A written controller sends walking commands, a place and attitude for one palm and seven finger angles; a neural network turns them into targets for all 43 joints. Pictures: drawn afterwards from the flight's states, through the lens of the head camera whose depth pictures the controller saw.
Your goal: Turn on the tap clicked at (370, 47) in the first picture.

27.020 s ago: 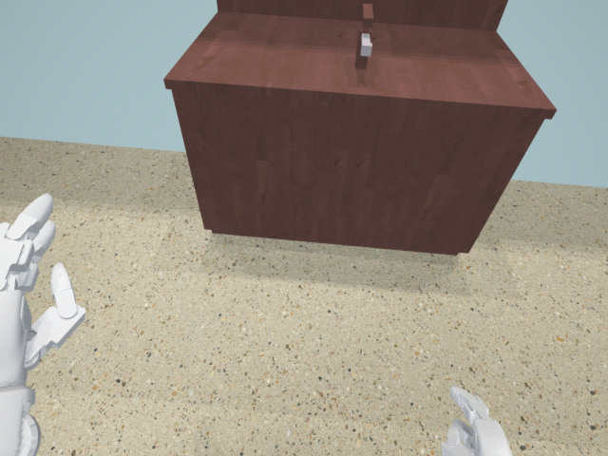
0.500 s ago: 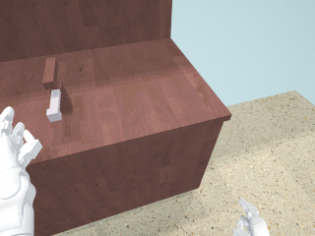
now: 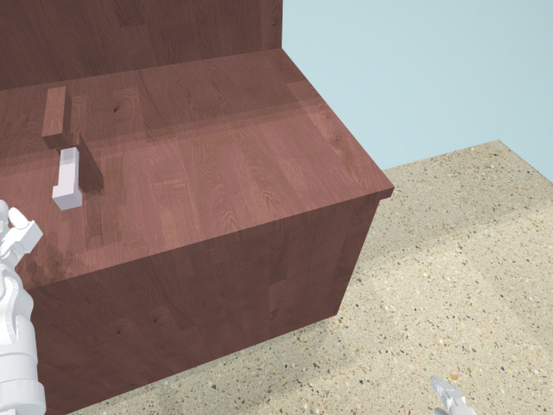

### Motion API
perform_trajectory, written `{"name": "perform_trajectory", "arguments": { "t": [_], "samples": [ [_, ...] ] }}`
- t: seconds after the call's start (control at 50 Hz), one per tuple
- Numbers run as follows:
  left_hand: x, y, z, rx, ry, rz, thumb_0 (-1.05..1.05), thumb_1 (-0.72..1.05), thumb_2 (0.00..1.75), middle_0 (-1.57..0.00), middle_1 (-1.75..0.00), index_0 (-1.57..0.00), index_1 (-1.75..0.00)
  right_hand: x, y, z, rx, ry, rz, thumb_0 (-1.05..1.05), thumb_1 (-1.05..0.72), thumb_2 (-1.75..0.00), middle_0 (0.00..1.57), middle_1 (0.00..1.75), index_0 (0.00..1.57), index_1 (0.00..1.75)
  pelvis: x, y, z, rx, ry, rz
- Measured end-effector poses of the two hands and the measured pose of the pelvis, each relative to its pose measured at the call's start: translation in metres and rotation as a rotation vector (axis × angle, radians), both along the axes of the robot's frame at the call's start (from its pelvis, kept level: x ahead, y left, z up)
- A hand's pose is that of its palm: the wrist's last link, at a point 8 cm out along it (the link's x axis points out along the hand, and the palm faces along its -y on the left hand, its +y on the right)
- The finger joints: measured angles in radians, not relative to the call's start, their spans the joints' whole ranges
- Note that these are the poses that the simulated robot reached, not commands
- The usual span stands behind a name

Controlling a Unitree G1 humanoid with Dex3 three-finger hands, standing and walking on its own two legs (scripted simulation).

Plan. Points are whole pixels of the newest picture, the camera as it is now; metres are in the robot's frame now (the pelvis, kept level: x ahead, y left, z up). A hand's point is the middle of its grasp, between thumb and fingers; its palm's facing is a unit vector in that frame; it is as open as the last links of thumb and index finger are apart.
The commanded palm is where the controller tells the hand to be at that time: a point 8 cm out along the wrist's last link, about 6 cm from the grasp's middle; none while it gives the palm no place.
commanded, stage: reach beside the lever's end, fingers flat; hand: left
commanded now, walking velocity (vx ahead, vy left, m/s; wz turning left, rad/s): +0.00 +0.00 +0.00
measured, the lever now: (67, 196) +0.38 +0.35 +0.10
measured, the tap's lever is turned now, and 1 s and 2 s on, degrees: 0 0 9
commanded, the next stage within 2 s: push the lever round in 0.58 s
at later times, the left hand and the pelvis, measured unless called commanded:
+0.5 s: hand (32, 223) +0.33 +0.38 +0.09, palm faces +0.63 -0.78 -0.05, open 7.8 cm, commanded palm +0.28 +0.40 +0.10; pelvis +0.00 +0.01 -0.01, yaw -1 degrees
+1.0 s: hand (46, 218) +0.34 +0.37 +0.09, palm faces +0.62 -0.78 -0.06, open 7.8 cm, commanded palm +0.30 +0.38 +0.10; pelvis +0.01 +0.01 +0.00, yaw +0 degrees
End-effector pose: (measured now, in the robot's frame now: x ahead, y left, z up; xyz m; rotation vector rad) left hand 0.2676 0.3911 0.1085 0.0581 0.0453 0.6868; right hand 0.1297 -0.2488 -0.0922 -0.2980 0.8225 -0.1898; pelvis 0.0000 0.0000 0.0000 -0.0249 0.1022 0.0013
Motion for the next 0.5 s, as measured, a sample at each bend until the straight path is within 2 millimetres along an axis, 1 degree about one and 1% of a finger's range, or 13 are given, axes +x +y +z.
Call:
{"name": "perform_trajectory", "arguments": {
  "t": [0.24,0.3,0.4,0.5],
  "samples": [
    [0.013,0.02,-0.008,0.007,-0.011,0.018,0.02,0.9,0.9,-0.15,-0.15,-0.15,-0.15,-0.032,-0.012,-0.01,-0.016,0.103,-0.045,0.01,-0.91,-0.9,0.2,0.3,0.2,0.3,0.001,-0.001,-0.006,-0.006,0.035,-0.008],
    [0.016,0.021,-0.008,0.015,-0.016,0.002,0.02,0.9,0.9,-0.15,-0.15,-0.15,-0.15,-0.037,-0.012,-0.011,-0.018,0.117,-0.054,0.01,-0.91,-0.9,0.2,0.3,0.2,0.3,0.001,0.001,-0.006,-0.009,0.041,-0.011],
    [0.017,0.018,-0.008,0.019,-0.033,-0.025,0.02,0.9,0.9,-0.15,-0.15,-0.15,-0.15,-0.038,-0.009,-0.011,-0.009,0.116,-0.064,0.01,-0.91,-0.9,0.2,0.3,0.2,0.3,0.002,0.004,-0.006,-0.01,0.043,-0.017],
    [0.015,0.019,-0.014,-0.009,-0.021,-0.006,0.02,0.9,0.9,-0.15,-0.15,-0.15,-0.15,-0.031,-0.003,-0.01,-0.003,0.097,-0.057,0.01,-0.91,-0.9,0.2,0.3,0.2,0.3,0.003,0.007,-0.006,-0.011,0.042,-0.015]
  ]
}}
